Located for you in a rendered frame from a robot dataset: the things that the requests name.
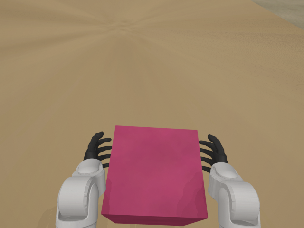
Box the robot right hand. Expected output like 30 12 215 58
199 134 228 173

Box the robot left forearm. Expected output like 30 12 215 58
56 159 106 228

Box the robot right forearm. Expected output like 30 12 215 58
208 162 261 228

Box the robot left hand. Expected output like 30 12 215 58
84 132 112 168

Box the carton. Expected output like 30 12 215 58
101 125 208 226

